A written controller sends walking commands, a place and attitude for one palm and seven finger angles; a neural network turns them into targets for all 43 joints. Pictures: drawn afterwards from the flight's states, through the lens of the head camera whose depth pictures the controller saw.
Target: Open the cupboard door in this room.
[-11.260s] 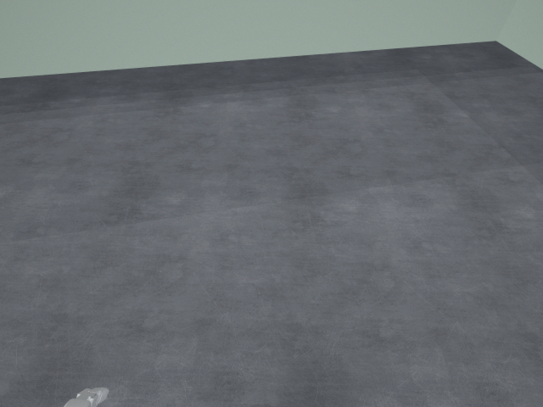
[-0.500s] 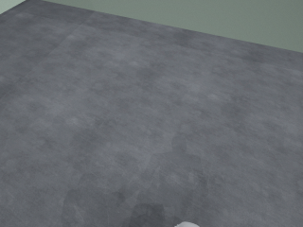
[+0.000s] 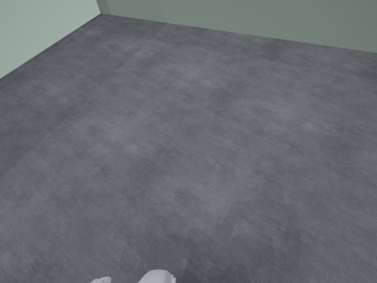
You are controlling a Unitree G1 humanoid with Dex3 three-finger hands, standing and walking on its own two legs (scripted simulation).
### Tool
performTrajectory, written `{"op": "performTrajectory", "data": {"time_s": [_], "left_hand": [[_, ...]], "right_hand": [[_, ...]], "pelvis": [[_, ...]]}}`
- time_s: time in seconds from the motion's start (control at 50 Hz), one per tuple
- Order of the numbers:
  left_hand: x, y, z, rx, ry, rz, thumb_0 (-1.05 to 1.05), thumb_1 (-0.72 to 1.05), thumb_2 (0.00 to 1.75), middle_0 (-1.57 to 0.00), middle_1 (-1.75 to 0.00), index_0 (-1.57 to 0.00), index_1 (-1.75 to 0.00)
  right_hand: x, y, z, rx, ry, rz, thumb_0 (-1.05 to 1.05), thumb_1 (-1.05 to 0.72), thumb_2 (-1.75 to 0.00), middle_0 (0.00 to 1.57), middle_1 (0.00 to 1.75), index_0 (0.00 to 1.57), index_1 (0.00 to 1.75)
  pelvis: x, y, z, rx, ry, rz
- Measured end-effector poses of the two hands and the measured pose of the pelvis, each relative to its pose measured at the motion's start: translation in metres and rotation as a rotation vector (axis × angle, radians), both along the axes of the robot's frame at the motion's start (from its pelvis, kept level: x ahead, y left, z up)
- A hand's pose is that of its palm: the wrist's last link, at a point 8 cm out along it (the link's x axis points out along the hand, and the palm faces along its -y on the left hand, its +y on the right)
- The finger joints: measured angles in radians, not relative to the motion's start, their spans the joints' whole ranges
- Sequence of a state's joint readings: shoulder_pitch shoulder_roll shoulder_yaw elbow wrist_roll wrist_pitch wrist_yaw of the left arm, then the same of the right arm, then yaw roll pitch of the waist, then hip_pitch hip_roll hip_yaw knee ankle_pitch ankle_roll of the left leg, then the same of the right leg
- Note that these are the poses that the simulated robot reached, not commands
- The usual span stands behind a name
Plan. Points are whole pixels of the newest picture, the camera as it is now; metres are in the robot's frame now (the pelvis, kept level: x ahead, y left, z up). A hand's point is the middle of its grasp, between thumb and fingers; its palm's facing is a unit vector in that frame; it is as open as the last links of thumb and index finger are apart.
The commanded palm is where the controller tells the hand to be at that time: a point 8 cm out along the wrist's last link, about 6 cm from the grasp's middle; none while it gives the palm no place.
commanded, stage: turn or walk to find it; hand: left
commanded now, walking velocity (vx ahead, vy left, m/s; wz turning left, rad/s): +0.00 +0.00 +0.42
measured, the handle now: out of the picture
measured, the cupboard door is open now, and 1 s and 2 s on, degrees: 0 0 0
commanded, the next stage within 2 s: none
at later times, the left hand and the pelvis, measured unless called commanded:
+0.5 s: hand out of the picture -0.02 +0.28 -0.17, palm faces +0.25 -0.94 -0.23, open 7.4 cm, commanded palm none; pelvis -0.02 +0.06 +0.00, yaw +12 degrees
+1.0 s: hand out of the picture -0.04 +0.20 -0.14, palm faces +0.41 -0.87 -0.27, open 7.4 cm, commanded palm none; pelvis -0.04 -0.01 +0.00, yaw +25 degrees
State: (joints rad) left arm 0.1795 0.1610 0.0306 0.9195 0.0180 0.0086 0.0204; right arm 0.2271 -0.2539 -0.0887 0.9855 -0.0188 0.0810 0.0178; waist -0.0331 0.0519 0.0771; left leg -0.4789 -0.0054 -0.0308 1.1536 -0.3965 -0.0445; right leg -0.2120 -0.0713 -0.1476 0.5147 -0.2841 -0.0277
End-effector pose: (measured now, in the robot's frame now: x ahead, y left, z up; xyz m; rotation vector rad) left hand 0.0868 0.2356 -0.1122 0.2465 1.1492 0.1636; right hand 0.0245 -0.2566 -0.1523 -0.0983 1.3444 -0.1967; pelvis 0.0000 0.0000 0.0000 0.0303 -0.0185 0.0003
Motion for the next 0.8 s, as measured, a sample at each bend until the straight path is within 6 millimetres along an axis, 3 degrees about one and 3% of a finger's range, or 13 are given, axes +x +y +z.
{"op": "performTrajectory", "data": {"time_s": [0.08, 0.16, 0.3, 0.36, 0.48, 0.58, 0.72, 0.8], "left_hand": [[-0.029, 0.004, -0.005, -0.012, 0.041, 0.057, 0.00, 0.90, 0.90, -0.20, -0.30, -0.21, -0.30], [-0.061, 0.017, -0.014, -0.031, 0.089, 0.119, 0.00, 0.90, 0.90, -0.20, -0.30, -0.21, -0.30], [-0.121, 0.059, -0.047, -0.065, 0.180, 0.242, 0.00, 0.90, 0.90, -0.20, -0.30, -0.21, -0.30], [-0.134, 0.072, -0.046, -0.064, 0.220, 0.271, 0.00, 0.91, 0.90, -0.20, -0.30, -0.20, -0.30], [-0.126, 0.085, -0.032, -0.070, 0.148, 0.296, 0.00, 0.91, 0.90, -0.19, -0.30, -0.20, -0.30], [-0.108, 0.084, -0.023, -0.059, 0.067, 0.302, 0.00, 0.91, 0.90, -0.19, -0.30, -0.20, -0.30], [-0.082, 0.065, -0.010, -0.029, -0.032, 0.294, 0.00, 0.91, 0.90, -0.20, -0.30, -0.20, -0.30], [-0.082, 0.045, -0.005, 0.006, -0.077, 0.304, 0.00, 0.91, 0.90, -0.20, -0.30, -0.20, -0.30]], "right_hand": [[0.007, 0.001, 0.004, -0.008, 0.020, 0.051, 0.01, -0.91, -0.90, 0.19, 0.29, 0.19, 0.29], [0.026, 0.012, 0.008, -0.027, 0.013, 0.117, 0.01, -0.91, -0.90, 0.19, 0.29, 0.19, 0.29], [0.077, 0.053, 0.017, -0.082, -0.113, 0.244, 0.01, -0.91, -0.90, 0.19, 0.29, 0.19, 0.29], [0.086, 0.070, 0.028, -0.090, -0.158, 0.276, 0.01, -0.91, -0.90, 0.19, 0.29, 0.20, 0.29], [0.087, 0.090, 0.038, -0.079, -0.165, 0.318, 0.00, -0.90, -0.90, 0.20, 0.29, 0.20, 0.30], [0.077, 0.092, 0.034, -0.056, -0.144, 0.329, 0.00, -0.90, -0.90, 0.20, 0.29, 0.20, 0.30], [0.052, 0.068, 0.015, -0.023, -0.072, 0.324, 0.01, -0.90, -0.90, 0.20, 0.29, 0.20, 0.30], [0.044, 0.046, -0.003, 0.002, -0.035, 0.327, 0.01, -0.90, -0.90, 0.20, 0.29, 0.20, 0.30]], "pelvis": [[-0.003, 0.001, 0.001, 0.003, 0.001, 0.042], [-0.007, 0.010, 0.000, -0.005, 0.007, 0.079], [-0.015, 0.040, -0.015, -0.033, 0.011, 0.137], [-0.019, 0.047, -0.010, -0.042, 0.006, 0.149], [-0.024, 0.056, 0.002, -0.060, 0.004, 0.195], [-0.028, 0.053, 0.004, -0.057, 0.002, 0.235], [-0.033, 0.032, -0.001, -0.037, 0.007, 0.292], [-0.035, 0.013, -0.009, -0.022, 0.009, 0.325]]}}
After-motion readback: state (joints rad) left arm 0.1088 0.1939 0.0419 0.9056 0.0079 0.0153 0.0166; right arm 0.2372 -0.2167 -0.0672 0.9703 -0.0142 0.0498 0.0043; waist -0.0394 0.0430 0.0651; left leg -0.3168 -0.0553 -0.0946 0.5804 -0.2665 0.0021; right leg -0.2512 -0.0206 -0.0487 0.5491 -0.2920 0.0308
